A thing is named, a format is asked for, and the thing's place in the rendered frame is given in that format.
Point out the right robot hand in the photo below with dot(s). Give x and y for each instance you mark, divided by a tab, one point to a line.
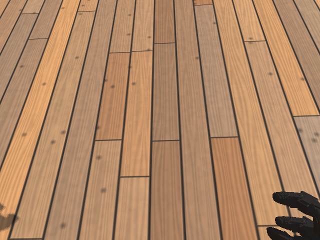
307	204

